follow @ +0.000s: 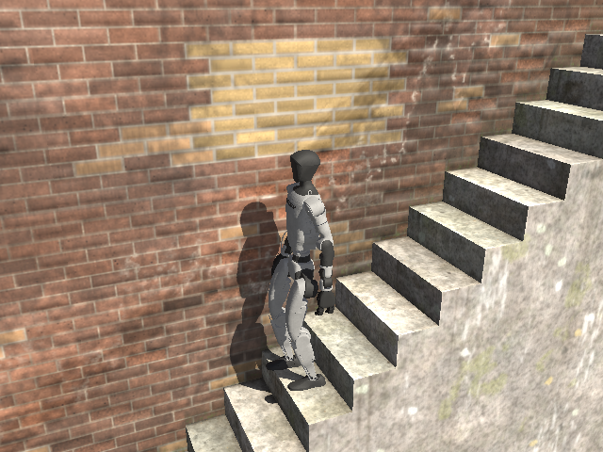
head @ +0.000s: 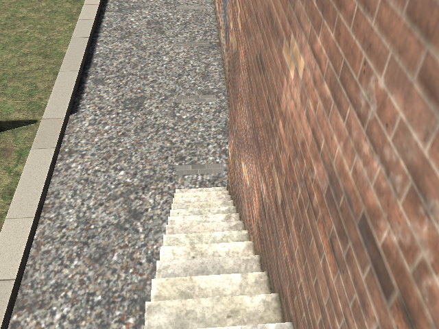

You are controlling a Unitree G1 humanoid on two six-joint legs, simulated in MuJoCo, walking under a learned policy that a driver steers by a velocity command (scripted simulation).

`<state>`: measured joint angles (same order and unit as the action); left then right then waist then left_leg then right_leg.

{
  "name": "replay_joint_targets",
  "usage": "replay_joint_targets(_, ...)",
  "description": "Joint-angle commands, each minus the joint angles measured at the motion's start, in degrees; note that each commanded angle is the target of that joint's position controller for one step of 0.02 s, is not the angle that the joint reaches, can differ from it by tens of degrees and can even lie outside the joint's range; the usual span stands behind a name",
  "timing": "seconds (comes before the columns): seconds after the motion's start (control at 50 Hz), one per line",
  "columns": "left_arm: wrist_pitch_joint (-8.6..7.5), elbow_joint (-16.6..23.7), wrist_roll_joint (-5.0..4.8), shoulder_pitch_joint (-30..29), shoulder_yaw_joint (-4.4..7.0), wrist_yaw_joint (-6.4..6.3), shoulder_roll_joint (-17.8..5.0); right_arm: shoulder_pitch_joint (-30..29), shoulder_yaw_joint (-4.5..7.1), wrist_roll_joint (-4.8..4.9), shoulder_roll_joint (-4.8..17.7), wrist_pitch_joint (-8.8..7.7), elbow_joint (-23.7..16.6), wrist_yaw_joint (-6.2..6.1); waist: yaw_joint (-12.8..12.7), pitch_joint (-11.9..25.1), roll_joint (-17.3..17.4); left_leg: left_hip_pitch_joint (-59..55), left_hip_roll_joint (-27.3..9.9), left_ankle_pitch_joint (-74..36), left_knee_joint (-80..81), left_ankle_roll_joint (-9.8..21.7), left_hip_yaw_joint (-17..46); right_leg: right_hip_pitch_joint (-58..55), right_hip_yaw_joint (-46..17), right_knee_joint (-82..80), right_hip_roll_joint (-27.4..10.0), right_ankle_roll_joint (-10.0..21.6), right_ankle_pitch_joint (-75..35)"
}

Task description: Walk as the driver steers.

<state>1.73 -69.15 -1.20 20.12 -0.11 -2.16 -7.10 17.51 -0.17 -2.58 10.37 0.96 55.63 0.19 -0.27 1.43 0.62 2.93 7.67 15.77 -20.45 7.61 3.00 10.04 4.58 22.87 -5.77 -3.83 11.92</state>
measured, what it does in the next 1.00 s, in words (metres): goes down: right foot, then left foot 0.19 m lower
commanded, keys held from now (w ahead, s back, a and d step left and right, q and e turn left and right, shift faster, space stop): w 1.00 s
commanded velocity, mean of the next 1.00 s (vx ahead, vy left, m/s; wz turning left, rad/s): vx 0.38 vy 0.03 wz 0.00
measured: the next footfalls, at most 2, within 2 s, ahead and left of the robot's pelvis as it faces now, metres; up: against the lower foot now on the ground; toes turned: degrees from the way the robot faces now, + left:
right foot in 0.28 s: +0.09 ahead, -0.14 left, +0.00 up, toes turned -6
left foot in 0.64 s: +0.20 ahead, +0.01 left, -0.19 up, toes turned -4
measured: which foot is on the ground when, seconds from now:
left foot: down 0.00-0.30, up 0.32-0.62, down 0.64-0.88, up 0.90-1.00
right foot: down 0.00-0.00, up 0.02-0.26, down 0.28-0.64, up 0.66-0.84, down 0.86-1.00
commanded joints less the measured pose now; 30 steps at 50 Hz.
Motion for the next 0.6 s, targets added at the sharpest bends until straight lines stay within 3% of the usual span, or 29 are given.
replay_joint_targets(0.02, -0.13, 1.9, 0.67, 0.5, 1.46, 0.07, -5.2, 1.0, 1.85, -0.17, 7.0, -0.55, -3.4, 0.56, 1.5, -9.1, 3.1, 12.1, -12.4, 16.6, 9.6, 2.6, 12.8, 2.5, 3.1, 7.6, 2.4, 3.3, 9.9)
replay_joint_targets(0.06, -0.8, 3.6, 0.62, -2.6, 2.06, 0.14, -6.1, 3.8, 2.85, -0.98, 8.5, -0.81, -3.1, 0.03, 3.4, -9.5, 4.6, 8.5, -14.9, 14.7, 9.0, 5.5, 16.7, 11.0, 1.4, 17.7, 2.4, 4.9, 10.4)
replay_joint_targets(0.08, -1.88, 4.8, 0.61, -4.1, 2.66, 0.24, -7.3, 6.6, 3.44, -1.06, 9.9, -1.15, -1.8, -0.34, 4.2, -10.6, 4.9, 3.9, -17.0, 12.5, 8.8, 7.3, 18.4, 17.6, -0.7, 20.5, 1.3, 5.7, 10.1)
replay_joint_targets(0.1, -2.63, 4.8, 0.75, -4.4, 3.13, 0.33, -8.4, 8.2, 3.74, -0.99, 9.6, -1.23, -1.4, -0.51, 4.8, -10.8, 4.2, -0.1, -18.3, 8.5, 7.9, 8.2, 19.5, 22.5, -2.2, 23.4, 0.4, 6.2, 9.3)
replay_joint_targets(0.12, -3.35, 4.8, 0.36, -3.1, 3.33, 0.18, -8.4, 8.5, 3.92, -1.21, 9.0, -1.52, -0.9, -0.47, 4.2, -11.0, 5.5, -1.4, -18.1, 2.8, 6.7, 8.6, 19.2, 23.5, -3.3, 23.8, -0.7, 5.9, 7.5)
replay_joint_targets(0.16, -4.03, 4.5, 0.88, -1.2, 4.0, 0.17, -9.6, 6.9, 4.26, -1.25, 9.1, -1.17, -1.4, -0.8, 2.6, -10.3, 4.3, 0.2, -18.6, -1.5, 4.0, 9.4, 18.8, 21.9, -2.7, 25.6, 0.1, 5.8, 9.0)
replay_joint_targets(0.18, -3.55, 4.7, 0.94, -0.5, 4.48, -0.46, -9.8, 6.1, 4.28, -0.66, 9.1, -1.64, -1.0, -1.11, 1.5, -10.9, 3.5, 1.9, -19.0, -5.7, 2.8, 9.8, 18.2, 21.3, -2.4, 26.7, 0.8, 5.6, 8.8)
replay_joint_targets(0.2, -3.43, 4.0, 1.57, 1.2, 4.48, -0.5, -10.0, 5.1, 4.09, -1.38, 9.0, -1.75, -1.3, -0.62, 0.8, -9.2, 3.0, 4.1, -18.6, -9.7, -0.6, 9.9, 16.8, 17.0, -1.4, 26.7, 1.7, 5.5, 10.4)
replay_joint_targets(0.24, -3.94, 2.7, 1.65, 6.2, 4.19, -0.75, -9.0, 0.7, 3.97, -1.59, 9.7, -2.03, -1.7, -0.74, -2.3, -9.1, 1.1, 8.8, -17.3, -15.1, -7.3, 8.6, 14.5, 12.0, -0.2, 23.7, 3.4, 6.0, 7.6)
replay_joint_targets(0.26, -4.16, 1.7, 1.58, 11.1, 4.38, -0.8, -8.9, -1.9, 4.1, -1.13, 10.6, -2.05, -1.8, -0.7, -5.6, -7.8, 0.8, 13.9, -15.9, -14.1, -12.8, 6.4, 12.2, 3.4, 0.5, 18.9, 4.2, 6.7, 5.8)
replay_joint_targets(0.28, -4.38, -1.0, 1.97, 22.0, 4.94, -1.06, -10.5, -9.1, 3.8, -0.51, 10.2, -1.96, -3.8, -0.69, -12.4, -6.4, -3.6, 23.8, -10.3, -15.0, -25.5, 2.5, 6.1, -10.5, -2.0, 7.2, 3.8, 8.0, 5.6)
replay_joint_targets(0.3, -5.96, -2.4, 1.65, 27.2, 5.9, -1.14, -17.2, -9.8, 2.72, -0.61, 4.7, -1.78, -6.4, -0.26, -11.7, -5.5, -18.2, 31.7, 2.7, 3.7, -48.0, -1.1, -1.6, -12.6, -25.2, -3.8, -10.1, 13.8, -4.7)
replay_joint_targets(0.32, -7.96, -2.2, 1.18, 24.1, 3.97, -0.72, -12.5, -6.7, 2.35, -2.38, 3.9, -1.68, -4.4, -0.28, -5.9, -11.2, -10.4, 42.1, 3.0, 24.5, -51.4, -1.4, 2.7, -6.1, -38.9, -8.4, -15.8, 14.5, 2.7)
replay_joint_targets(0.34, -8.62, -0.1, 0.84, 18.2, 4.93, -1.89, -13.5, -3.8, 2.17, -2.37, 4.3, -1.55, -1.9, -0.93, -2.4, -14.8, -5.0, 43.1, -0.2, 19.8, -49.7, -2.3, 5.2, -2.2, -36.7, -7.4, -16.7, 15.0, 3.2)
replay_joint_targets(0.36, -8.84, 2.5, 1.57, 11.5, 4.89, -2.58, -13.3, -3.9, 2.09, -2.28, 5.6, -1.44, -0.1, -0.86, -0.3, -14.6, -0.9, 41.4, -3.4, 13.5, -47.5, -2.8, 4.9, 0.6, -30.8, -4.8, -14.2, 14.3, 3.2)
replay_joint_targets(0.38, -8.79, 5.0, 1.41, 3.4, 3.69, -3.53, -9.5, -4.4, 1.97, -2.59, 5.8, -1.45, 0.9, -0.43, 2.8, -12.5, 0.8, 34.4, -7.1, 0.6, -42.0, -2.9, 4.4, 6.0, -22.5, 0.0, -10.3, 11.7, 3.6)
replay_joint_targets(0.4, -8.95, 6.3, 0.77, 0.4, 2.36, -3.88, -7.2, -5.0, 1.15, -1.91, 4.1, -0.52, 0.7, 0.34, 3.7, -9.0, -1.9, 25.1, -6.2, -6.1, -38.8, -3.4, -0.3, 10.4, -16.5, -1.7, -6.9, 9.7, -0.5)
replay_joint_targets(0.42, -9.3, 5.9, -0.25, 1.4, 1.95, -3.89, -7.0, -5.7, 0.34, -1.89, 2.0, 0.14, 0.2, 0.96, 3.8, -6.5, -4.4, 18.6, -4.9, -10.7, -38.8, -3.9, -3.6, 13.2, -13.3, -2.2, -6.1, 9.2, -6.1)
replay_joint_targets(0.44, -9.63, 4.5, -1.67, 0.6, 1.14, -4.46, -2.5, -6.7, 1.32, -2.88, 5.5, -0.12, -0.9, 1.29, 5.4, -5.3, 1.1, 17.4, -6.8, -28.0, -27.1, -3.7, 0.7, 16.4, -5.6, 10.9, 1.5, 6.2, 7.8)
replay_joint_targets(0.46, -9.75, 4.1, -3.29, 2.6, 0.25, -5.11, -2.8, -6.9, 0.19, -1.22, 3.6, -0.42, -1.5, 1.99, 4.7, -2.1, -3.7, 13.3, -4.3, -31.5, -22.7, -4.6, -3.2, 15.4, -4.7, 9.8, 1.3, 5.3, 10.8)
replay_joint_targets(0.48, -9.6, 4.1, -3.92, 2.6, 0.28, -5.4, -2.4, -8.9, -0.62, -1.27, 1.9, -0.04, -1.6, 2.26, 4.0, -5.8, -3.3, 8.1, -2.7, -42.9, -19.3, -5.0, -5.7, 24.7, -1.6, 12.3, 3.6, 5.1, 13.4)
replay_joint_targets(0.5, -9.52, 4.3, -4.61, 2.7, 0.97, -6.01, -3.4, -6.1, -1.16, -2.3, 0.5, 0.38, -1.6, 3.47, 5.2, -6.5, 0.1, 5.5, -4.0, -52.2, -17.2, -4.9, -3.7, 26.2, -1.6, 18.1, 3.6, 3.0, 15.4)
replay_joint_targets(0.52, -9.49, 4.4, -4.79, 2.6, 1.34, -6.11, -4.4, -6.1, -1.57, -2.0, 0.5, 0.67, -1.6, 3.64, 4.2, -6.1, -1.0, 3.2, -3.1, -50.5, -15.6, -5.5, -5.3, 26.5, -1.2, 20.5, 4.5, 2.7, 14.3)
replay_joint_targets(0.54, -9.35, 4.3, -4.84, 2.0, 0.97, -5.77, -3.6, -9.7, -2.05, -1.15, 0.7, 0.54, -3.2, 2.99, 2.7, -5.2, -6.7, 2.6, -3.7, -49.7, -11.6, -5.8, -5.9, 25.4, -1.1, 22.6, 4.8, 5.3, 14.8)
replay_joint_targets(0.6, -7.94, 5.1, -1.58, 3.0, 1.64, -5.08, -3.3, -5.9, -0.52, -1.31, 4.4, 0.22, -2.0, 1.6, 1.0, -6.7, -5.1, 4.0, -8.7, -44.5, 5.4, -3.9, -2.1, 17.6, -4.2, 41.2, 3.1, 9.5, 1.0)
Over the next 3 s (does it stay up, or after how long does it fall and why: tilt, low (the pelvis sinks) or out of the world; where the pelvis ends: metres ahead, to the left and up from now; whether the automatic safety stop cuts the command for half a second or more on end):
stays up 0.80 0.15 -0.65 its command is cut before an obstacle after 0.8 s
